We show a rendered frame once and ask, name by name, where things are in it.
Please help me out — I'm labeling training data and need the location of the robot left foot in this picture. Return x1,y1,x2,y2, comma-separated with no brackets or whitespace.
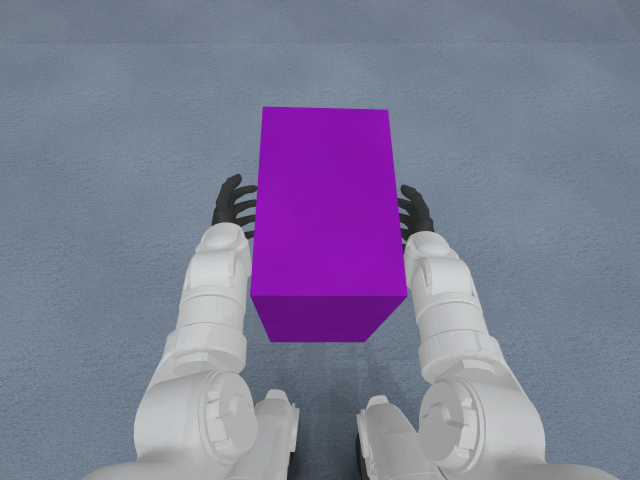
287,452,294,477

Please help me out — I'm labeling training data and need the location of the robot left upper arm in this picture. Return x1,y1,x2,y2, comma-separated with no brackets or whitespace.
80,368,258,480

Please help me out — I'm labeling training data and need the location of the robot right shin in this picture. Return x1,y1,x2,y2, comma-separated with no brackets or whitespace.
365,395,401,480

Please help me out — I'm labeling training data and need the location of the left robot forearm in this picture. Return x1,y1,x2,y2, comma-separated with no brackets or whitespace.
134,222,252,452

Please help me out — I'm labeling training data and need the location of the right robot forearm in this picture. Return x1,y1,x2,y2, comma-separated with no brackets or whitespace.
404,231,529,399

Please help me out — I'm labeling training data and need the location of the carton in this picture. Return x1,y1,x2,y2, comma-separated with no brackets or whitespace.
250,107,408,342

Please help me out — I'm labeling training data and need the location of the left robot hand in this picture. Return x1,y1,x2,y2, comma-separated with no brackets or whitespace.
211,174,257,239

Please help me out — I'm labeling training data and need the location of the right robot hand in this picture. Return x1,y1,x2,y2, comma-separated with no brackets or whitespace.
397,185,435,254

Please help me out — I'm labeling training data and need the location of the robot right upper arm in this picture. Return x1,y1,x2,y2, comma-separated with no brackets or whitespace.
417,376,620,480

